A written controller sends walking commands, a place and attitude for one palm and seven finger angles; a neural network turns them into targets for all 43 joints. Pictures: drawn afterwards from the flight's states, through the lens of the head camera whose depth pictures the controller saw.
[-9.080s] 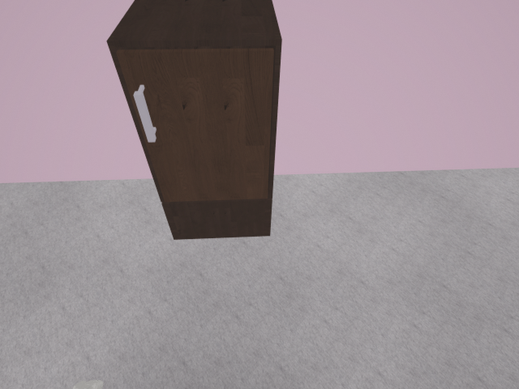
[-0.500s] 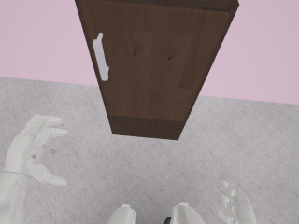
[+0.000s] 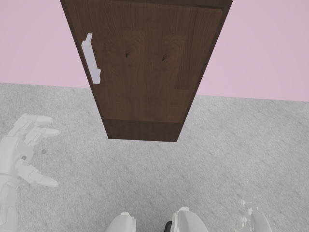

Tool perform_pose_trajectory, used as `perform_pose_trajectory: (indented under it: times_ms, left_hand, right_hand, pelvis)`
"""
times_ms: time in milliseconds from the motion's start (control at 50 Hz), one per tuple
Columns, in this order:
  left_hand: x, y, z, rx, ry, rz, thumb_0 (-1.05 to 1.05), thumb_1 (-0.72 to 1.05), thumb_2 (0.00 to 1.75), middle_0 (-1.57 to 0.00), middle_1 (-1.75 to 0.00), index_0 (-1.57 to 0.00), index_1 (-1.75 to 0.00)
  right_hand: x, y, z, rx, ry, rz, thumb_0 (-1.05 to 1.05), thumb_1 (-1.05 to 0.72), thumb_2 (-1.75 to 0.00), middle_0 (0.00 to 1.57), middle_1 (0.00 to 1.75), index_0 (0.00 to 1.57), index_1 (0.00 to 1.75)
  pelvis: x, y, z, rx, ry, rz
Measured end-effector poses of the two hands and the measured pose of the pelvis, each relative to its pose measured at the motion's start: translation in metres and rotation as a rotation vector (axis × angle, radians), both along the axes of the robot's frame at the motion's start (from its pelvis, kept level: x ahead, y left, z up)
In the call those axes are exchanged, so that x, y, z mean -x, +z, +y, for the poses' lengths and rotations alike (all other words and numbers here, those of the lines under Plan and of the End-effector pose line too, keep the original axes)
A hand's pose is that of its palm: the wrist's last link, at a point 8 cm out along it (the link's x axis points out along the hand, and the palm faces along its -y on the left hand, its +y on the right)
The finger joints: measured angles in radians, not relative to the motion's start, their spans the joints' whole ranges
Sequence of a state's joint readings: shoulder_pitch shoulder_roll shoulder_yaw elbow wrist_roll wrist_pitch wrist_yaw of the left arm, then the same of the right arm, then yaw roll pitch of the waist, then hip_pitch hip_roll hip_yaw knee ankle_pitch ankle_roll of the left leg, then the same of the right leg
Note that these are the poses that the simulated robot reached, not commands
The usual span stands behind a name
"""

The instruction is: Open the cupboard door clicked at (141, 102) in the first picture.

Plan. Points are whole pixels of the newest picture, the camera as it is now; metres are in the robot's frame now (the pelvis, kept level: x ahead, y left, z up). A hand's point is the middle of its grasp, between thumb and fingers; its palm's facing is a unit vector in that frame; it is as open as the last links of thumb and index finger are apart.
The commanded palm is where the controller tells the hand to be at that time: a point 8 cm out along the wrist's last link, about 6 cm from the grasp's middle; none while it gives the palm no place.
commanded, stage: raise the hand with hooked fingers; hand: left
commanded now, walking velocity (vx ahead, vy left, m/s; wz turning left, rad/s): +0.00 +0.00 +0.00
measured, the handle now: (93, 60) +0.61 +0.23 +0.02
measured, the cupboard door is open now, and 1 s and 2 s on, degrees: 0 0 0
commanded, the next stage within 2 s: move the hooked fingers beside the handle in 0.16 s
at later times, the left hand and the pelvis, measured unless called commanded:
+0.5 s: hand (46, 139) +0.32 +0.27 +0.04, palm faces -0.01 -1.00 -0.04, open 14.0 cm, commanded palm +0.31 +0.32 +0.04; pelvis -0.01 +0.00 -0.01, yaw +1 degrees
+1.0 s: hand (59, 106) +0.41 +0.27 +0.04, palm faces -0.01 -1.00 -0.04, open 14.0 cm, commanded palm +0.40 +0.32 +0.04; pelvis +0.00 +0.00 -0.01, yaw -1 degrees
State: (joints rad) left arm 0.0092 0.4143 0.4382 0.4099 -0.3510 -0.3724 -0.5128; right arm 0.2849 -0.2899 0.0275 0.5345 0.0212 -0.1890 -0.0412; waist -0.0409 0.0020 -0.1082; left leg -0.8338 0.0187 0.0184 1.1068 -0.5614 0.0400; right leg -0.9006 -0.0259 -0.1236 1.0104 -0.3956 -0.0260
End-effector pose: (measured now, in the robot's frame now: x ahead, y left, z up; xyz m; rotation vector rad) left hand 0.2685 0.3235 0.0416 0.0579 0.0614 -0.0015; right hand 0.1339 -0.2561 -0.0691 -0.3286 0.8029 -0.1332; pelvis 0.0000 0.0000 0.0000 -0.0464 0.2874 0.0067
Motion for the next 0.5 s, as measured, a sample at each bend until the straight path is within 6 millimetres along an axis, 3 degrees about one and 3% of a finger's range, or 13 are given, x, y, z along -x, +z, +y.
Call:
perform_pose_trajectory:
  times_ms: [340, 500]
  left_hand:
    - [0.003, 0.003, 0.004, 0.004, 0.004, -0.005, -0.01, -0.5, 0.3, -0.3, -1.2, -0.3, -1.2]
    - [-0.03, 0.0, 0.003, 0.014, -0.011, -0.022, -0.01, -0.51, 0.3, -0.3, -1.2, -0.3, -1.2]
  right_hand:
    - [-0.017, -0.004, 0.014, -0.033, 0.039, -0.037, 0.02, -0.9, -0.9, 0.21, 0.3, 0.21, 0.3]
    - [-0.01, -0.012, 0.01, -0.004, 0.031, -0.002, 0.01, -0.9, -0.9, 0.21, 0.3, 0.21, 0.3]
  pelvis:
    - [0.002, -0.002, 0.0, 0.0, 0.007, -0.001]
    - [0.006, -0.007, 0.0, 0.004, 0.012, 0.013]
